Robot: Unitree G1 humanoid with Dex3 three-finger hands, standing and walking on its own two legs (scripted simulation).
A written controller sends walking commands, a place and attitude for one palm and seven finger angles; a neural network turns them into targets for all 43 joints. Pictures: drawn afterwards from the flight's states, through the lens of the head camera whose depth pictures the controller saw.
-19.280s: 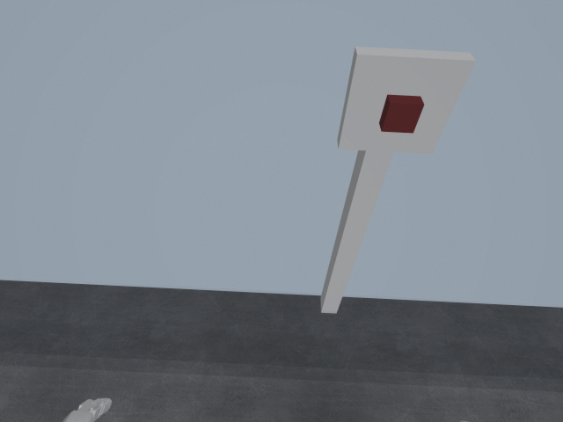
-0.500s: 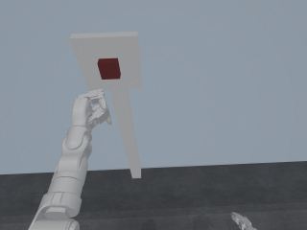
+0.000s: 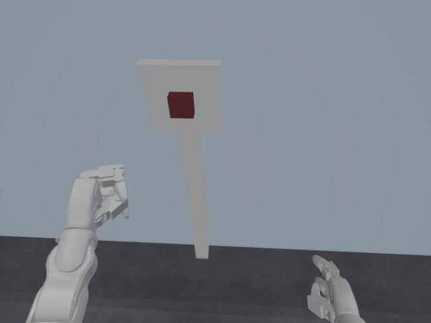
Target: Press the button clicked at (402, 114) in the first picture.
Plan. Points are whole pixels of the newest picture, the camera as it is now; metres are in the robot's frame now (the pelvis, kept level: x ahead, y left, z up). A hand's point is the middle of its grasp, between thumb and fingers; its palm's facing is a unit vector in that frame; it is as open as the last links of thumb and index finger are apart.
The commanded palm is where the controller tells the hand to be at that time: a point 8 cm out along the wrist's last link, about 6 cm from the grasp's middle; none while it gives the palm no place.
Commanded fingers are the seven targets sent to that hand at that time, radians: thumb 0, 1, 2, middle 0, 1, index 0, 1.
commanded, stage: draw the hand back to the body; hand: left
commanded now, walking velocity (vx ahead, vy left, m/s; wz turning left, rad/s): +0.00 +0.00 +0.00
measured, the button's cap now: (181, 104) +0.56 +0.15 +0.14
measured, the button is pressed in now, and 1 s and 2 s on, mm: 0 0 0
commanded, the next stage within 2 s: step back with the hand held close in 0.78 s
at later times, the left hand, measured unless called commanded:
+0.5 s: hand (63, 227) +0.19 +0.24 +0.16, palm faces +0.40 -0.83 -0.40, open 3.1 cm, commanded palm +0.14 +0.28 +0.17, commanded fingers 0.00 0.90 0.90 -1.30 -1.50 -1.30 -1.50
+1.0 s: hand (47, 225) +0.18 +0.26 +0.18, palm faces +0.44 -0.80 -0.41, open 3.1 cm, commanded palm +0.13 +0.29 +0.17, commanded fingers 0.00 0.90 0.90 -1.30 -1.50 -1.30 -1.50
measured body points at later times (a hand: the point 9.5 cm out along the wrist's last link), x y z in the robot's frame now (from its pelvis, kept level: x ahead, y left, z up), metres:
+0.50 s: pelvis +0.01 +0.01 +0.00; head -0.02 -0.02 +0.45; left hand +0.16 +0.28 +0.18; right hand +0.20 -0.21 -0.08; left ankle +0.00 +0.12 -0.74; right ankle +0.03 -0.12 -0.74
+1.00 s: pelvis +0.00 +0.01 +0.00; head -0.02 -0.01 +0.45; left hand +0.16 +0.30 +0.20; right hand +0.19 -0.20 -0.08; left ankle +0.00 +0.12 -0.74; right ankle +0.03 -0.12 -0.74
